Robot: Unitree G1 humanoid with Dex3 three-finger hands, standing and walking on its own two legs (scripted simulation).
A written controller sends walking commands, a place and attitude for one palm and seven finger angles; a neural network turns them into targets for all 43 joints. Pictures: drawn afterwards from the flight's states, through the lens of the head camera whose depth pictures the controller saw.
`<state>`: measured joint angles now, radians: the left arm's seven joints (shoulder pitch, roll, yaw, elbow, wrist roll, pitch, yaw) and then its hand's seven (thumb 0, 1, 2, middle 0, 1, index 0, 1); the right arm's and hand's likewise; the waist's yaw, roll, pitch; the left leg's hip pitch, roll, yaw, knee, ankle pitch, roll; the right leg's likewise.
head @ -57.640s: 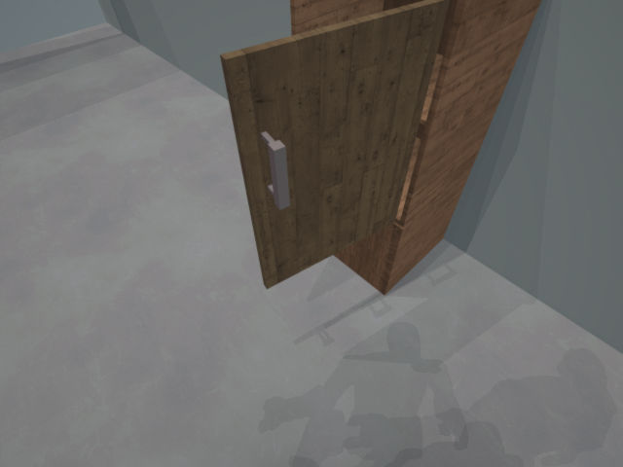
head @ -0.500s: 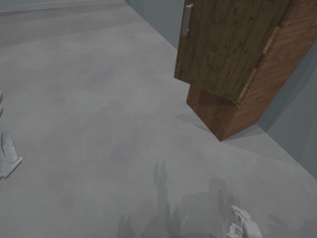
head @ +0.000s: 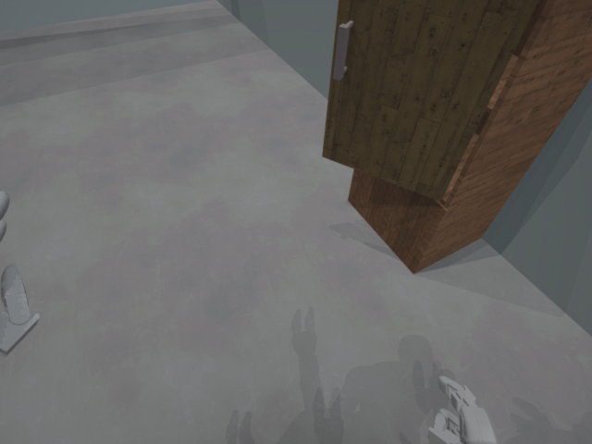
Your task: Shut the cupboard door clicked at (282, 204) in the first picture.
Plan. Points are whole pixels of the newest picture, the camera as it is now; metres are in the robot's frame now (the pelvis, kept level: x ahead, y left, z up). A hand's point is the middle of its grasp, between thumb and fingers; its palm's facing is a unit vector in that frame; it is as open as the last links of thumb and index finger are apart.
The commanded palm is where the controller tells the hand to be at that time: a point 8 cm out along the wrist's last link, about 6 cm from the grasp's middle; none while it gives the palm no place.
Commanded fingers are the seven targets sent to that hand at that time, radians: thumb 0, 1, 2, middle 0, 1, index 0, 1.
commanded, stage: let the arm hang, fingers relaxed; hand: left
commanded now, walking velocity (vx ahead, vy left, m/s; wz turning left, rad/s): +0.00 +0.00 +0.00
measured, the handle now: (344, 50) +1.03 -0.09 +0.05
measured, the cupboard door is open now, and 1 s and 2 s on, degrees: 31 31 31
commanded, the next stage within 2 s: look to check the result in 1.10 s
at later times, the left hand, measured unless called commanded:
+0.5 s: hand out of the picture -0.07 +0.21 -0.17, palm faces +0.03 -0.98 -0.20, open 7.1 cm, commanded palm none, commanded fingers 0.00 0.90 0.90 -0.20 -0.30 -0.20 -0.30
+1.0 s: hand out of the picture -0.06 +0.17 -0.17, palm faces +0.03 -0.99 -0.15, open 7.3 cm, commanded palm none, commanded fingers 0.00 0.90 0.90 -0.20 -0.30 -0.20 -0.30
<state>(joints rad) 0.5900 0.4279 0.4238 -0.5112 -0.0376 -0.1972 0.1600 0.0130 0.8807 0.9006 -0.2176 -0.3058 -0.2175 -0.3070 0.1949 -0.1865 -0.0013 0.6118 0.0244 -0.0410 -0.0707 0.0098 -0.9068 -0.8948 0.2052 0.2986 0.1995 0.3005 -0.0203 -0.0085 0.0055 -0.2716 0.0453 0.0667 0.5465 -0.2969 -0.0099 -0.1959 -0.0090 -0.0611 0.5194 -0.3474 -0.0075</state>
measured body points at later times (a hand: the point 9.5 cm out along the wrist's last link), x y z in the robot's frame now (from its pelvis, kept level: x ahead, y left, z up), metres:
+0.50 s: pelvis -0.04 +0.02 +0.01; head -0.01 +0.03 +0.46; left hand -0.07 +0.26 -0.15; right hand -0.05 -0.21 -0.14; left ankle -0.01 +0.12 -0.73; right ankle -0.05 -0.11 -0.73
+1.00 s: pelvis -0.05 +0.02 +0.01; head -0.05 +0.02 +0.46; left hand -0.06 +0.22 -0.16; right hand -0.07 -0.18 -0.16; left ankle -0.01 +0.12 -0.73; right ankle -0.05 -0.11 -0.73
